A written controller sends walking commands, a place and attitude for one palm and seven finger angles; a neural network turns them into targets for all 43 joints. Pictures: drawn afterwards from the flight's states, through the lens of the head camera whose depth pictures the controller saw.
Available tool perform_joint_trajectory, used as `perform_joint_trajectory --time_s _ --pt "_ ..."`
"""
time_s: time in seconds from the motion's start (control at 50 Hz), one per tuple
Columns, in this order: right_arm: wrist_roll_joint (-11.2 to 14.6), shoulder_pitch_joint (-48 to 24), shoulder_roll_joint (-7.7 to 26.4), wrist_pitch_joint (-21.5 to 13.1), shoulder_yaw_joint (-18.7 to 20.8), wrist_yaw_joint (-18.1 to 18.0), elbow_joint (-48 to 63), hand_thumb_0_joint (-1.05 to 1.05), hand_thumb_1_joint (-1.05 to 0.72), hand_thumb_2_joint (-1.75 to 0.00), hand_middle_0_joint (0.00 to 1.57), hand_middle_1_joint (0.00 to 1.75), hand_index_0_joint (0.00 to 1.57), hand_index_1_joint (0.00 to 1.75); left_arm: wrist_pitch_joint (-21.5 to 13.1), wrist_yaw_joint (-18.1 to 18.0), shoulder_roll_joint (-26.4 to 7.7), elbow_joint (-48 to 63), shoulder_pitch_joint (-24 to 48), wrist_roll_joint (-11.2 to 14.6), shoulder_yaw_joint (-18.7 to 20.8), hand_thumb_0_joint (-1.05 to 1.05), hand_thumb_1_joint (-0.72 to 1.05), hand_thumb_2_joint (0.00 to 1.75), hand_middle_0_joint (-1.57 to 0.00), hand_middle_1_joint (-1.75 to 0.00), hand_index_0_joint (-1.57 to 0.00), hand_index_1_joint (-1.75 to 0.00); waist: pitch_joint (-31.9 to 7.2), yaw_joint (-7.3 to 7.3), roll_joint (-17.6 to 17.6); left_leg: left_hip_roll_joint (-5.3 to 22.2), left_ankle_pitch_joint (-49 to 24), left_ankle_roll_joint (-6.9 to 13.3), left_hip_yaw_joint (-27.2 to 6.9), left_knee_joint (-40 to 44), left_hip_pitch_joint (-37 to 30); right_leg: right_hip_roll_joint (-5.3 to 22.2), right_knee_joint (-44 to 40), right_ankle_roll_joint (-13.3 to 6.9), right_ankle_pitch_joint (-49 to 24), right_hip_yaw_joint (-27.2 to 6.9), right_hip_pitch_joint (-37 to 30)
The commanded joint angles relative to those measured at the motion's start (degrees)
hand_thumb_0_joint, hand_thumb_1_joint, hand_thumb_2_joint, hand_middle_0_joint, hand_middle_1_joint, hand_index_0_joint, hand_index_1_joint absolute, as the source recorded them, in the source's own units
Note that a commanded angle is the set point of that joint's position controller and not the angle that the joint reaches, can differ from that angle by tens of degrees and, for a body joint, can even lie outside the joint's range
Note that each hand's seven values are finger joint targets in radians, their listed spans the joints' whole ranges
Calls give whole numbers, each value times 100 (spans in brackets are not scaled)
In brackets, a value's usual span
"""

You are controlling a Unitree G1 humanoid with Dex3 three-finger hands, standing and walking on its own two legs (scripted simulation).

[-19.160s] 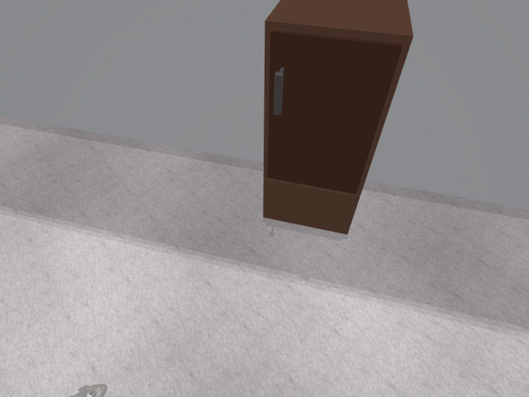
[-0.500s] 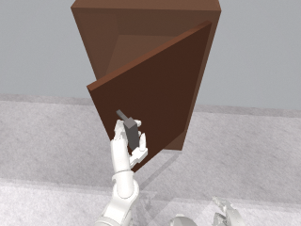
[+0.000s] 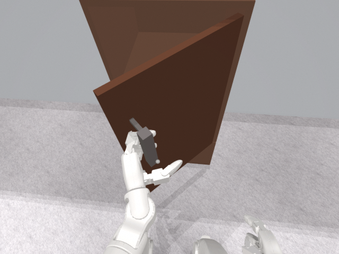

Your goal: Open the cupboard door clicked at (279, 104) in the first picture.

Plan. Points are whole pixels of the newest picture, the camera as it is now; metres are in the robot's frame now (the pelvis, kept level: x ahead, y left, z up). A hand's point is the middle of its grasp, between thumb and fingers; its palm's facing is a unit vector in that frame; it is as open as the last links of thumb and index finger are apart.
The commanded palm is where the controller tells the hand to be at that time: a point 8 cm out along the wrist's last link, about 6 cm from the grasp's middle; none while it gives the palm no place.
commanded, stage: open thumb and fingers to let go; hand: left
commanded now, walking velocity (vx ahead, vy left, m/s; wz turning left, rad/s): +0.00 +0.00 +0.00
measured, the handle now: (143, 142) +0.37 +0.07 +0.04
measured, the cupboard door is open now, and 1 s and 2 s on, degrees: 46 48 48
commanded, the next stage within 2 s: slide the hand sideways off the handle in 0.40 s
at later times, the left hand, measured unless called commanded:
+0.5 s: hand (155, 159) +0.33 +0.04 +0.03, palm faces +0.18 -0.98 -0.03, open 14.9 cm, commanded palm +0.29 +0.07 +0.03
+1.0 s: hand (156, 181) +0.28 +0.04 +0.03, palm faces -0.21 -0.98 +0.00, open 16.2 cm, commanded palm +0.26 +0.10 +0.03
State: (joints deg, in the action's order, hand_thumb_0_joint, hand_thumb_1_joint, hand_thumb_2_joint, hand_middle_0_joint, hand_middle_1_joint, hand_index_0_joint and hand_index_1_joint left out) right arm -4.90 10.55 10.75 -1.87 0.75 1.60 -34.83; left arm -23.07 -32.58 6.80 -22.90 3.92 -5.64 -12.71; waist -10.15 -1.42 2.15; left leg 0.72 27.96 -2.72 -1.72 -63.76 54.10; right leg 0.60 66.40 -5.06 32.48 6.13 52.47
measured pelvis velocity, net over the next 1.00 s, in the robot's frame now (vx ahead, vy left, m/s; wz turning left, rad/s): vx -0.01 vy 0.06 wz -0.05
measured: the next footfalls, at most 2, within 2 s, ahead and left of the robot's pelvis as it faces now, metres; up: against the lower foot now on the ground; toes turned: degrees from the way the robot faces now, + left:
none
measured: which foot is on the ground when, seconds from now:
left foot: down 0.00-1.00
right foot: down 0.00-1.00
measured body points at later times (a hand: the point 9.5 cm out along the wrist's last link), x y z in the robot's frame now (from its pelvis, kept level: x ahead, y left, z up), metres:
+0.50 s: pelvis -0.01 +0.03 +0.00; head +0.07 +0.02 +0.44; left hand +0.31 +0.09 +0.03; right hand +0.15 -0.19 -0.12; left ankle +0.03 +0.16 -0.65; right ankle +0.00 -0.06 -0.65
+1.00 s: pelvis -0.01 +0.06 -0.01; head +0.06 +0.05 +0.43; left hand +0.28 +0.09 +0.03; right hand +0.13 -0.18 -0.11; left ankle +0.03 +0.16 -0.65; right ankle +0.00 -0.06 -0.65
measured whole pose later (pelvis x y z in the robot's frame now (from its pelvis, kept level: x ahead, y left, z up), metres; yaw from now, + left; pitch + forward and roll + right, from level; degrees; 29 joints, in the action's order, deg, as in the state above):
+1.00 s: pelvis -0.01 +0.06 -0.01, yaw -3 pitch +17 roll -1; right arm -1.8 14.0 11.8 3.6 0.3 4.0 -26.7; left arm -23.1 -13.3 3.6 -17.7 0.9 -5.8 -18.2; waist -9.7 -2.0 1.3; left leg 0.1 30.0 1.7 1.7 -69.6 57.0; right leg 1.4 69.5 -0.8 31.9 2.7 54.9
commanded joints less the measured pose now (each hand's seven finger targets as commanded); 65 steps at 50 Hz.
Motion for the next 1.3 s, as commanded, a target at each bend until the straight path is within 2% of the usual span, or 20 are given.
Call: perform_joint_trajectory --time_s 0.0,0.26,0.36,0.48,0.5,0.52,0.54,0.6,0.64,0.7,0.8,0.84,0.88,0.96,1.0,1.08,1.14,1.16,1.2,1.28 --pt "35 -156 417 -249 163 -18 751 0 -90 -90 20 30 20 30 -354 -37 592 1089 1215 -76 -26 0 -50 30 -30 -120 -30 -120 -1709 -176 -1014 -241 -987 298 71 241 -555 280 -1471 575 -2554 -1066 -1539" --pt "33 -126 446 -231 169 63 805 0 -90 -90 20 30 20 30 -164 -193 954 823 1257 -174 -232 0 -50 30 -19 -55 -19 -55 -1709 -90 -629 -185 -1318 310 114 449 -1045 -19 -1202 343 -2223 -439 -1122" --pt "33 -209 471 -228 156 85 771 0 -90 -90 20 30 20 30 -115 -296 990 693 1673 -185 -218 0 -50 30 -15 -30 -15 -30 -1619 -123 -604 -164 -1157 311 58 479 -1060 -81 -1152 296 -1767 -343 -871" --pt "38 -331 486 -232 134 124 732 0 -90 -90 20 30 20 30 -26 -383 1200 448 2047 -180 -303 0 -50 30 -15 -30 -15 -30 -1511 -179 -640 -147 -963 315 -13 517 -1077 -123 -1101 271 -1351 -236 -610" --pt "61 254 727 -89 199 138 718 0 -90 -90 20 30 20 30 -229 896 509 678 1999 -996 -1775 0 -50 30 -15 -30 -15 -30 -1238 -843 -774 -150 -913 440 33 311 -1094 -24 -1090 304 -1776 -448 -313" --pt "115 381 704 -33 285 136 884 0 -90 -90 20 30 20 30 -526 1557 148 1173 2383 -712 -1347 0 -50 30 -15 -30 -15 -30 -1782 -616 -594 -204 -1114 466 4 224 -1081 36 -964 245 -2115 -527 -636" --pt "146 281 694 -11 279 111 919 0 -90 -90 20 30 20 30 -693 1959 -28 1090 2315 -630 -1263 0 -50 30 -15 -30 -15 -30 -1929 -516 -540 -225 -1123 472 23 187 -1080 48 -904 247 -2238 -580 -748" --pt "334 153 686 -32 229 53 1189 0 -90 -90 20 30 20 30 -727 2799 104 1231 2122 1 -1248 0 -50 30 -15 -30 -15 -30 -1814 -467 -407 -206 -780 455 -21 288 -1247 11 -1016 259 -1670 -546 -554" --pt "465 86 703 -25 149 17 1277 0 -90 -90 20 30 20 30 -469 2888 340 1129 2163 581 -1093 0 -50 30 -15 -30 -15 -30 -1463 -449 -287 -197 -490 420 -88 511 -1371 -45 -1190 258 -1122 -442 -420" --pt "513 45 786 45 140 4 1375 0 -90 -90 20 30 20 30 -114 2592 337 1085 1621 917 -651 0 -50 30 -15 -30 -15 -30 -1363 -301 -679 -170 -489 392 -165 741 -1386 -89 -1221 276 -973 -298 -559" --pt "398 94 772 159 194 162 1499 0 -90 -90 20 30 20 30 -193 2049 261 1234 1055 300 -672 0 -50 30 -15 -30 -15 -30 -1328 -204 -804 -128 -786 388 -169 593 -1164 -74 -857 256 -1178 -235 -368" --pt "350 79 756 201 216 216 1549 0 -90 -90 20 30 20 30 -311 1904 111 1365 975 -20 -641 0 -50 30 -15 -30 -15 -30 -1395 -133 -657 -127 -817 378 -154 499 -1069 -68 -718 220 -1172 -270 -282" --pt "336 25 735 237 213 260 1608 0 -90 -90 20 30 20 30 -382 1851 83 1483 739 -125 -661 0 -50 30 -15 -30 -15 -30 -1430 -74 -528 -134 -762 369 -113 477 -1061 -66 -701 202 -1134 -296 -272" --pt "357 -60 715 336 204 242 1783 0 -90 -90 20 30 20 30 -340 1940 -95 1918 203 -70 -622 0 -50 30 -15 -30 -15 -30 -1565 80 -341 -141 -807 350 -46 528 -1178 -89 -751 179 -1196 -346 -469" --pt "368 -47 710 357 191 184 1819 0 -90 -90 20 30 20 30 -317 2016 -234 2257 177 54 -548 0 -50 30 -15 -30 -15 -30 -1539 56 -431 -148 -764 360 -30 550 -1158 -89 -828 202 -1210 -385 -628" --pt "424 -41 671 333 154 116 1918 0 -90 -90 20 30 20 30 -226 2212 -234 2648 -712 284 -594 0 -50 30 -15 -30 -15 -30 -1452 73 -684 -123 -944 363 -32 607 -1174 -115 -881 235 -1493 -362 -860" --pt "438 -48 659 256 145 63 1951 0 -90 -90 20 30 20 30 -253 2352 -290 2996 -921 355 -667 0 -50 30 -15 -30 -15 -30 -1306 -34 -748 -121 -983 382 -42 522 -1103 -99 -873 268 -1612 -379 -826" --pt "433 -31 658 240 141 49 1954 0 -90 -90 20 30 20 30 -290 2397 -368 3037 -1163 355 -599 0 -50 30 -15 -30 -15 -30 -1260 4 -786 -129 -952 373 -47 521 -1069 -99 -864 268 -1578 -376 -832" --pt "418 -51 653 195 123 24 1944 0 -90 -90 20 30 20 30 -350 2470 -471 3089 -1116 280 -616 0 -50 30 -15 -30 -15 -30 -1041 -89 -728 -144 -783 381 -47 433 -916 -79 -850 281 -1430 -407 -646" --pt "397 -50 632 102 125 -17 1965 0 -90 -90 20 30 20 30 -518 2644 -672 3350 -1376 244 -503 0 -50 30 -15 -30 -15 -30 -1207 -35 -476 -176 -899 379 -52 280 -913 -74 -697 263 -1501 -433 -556"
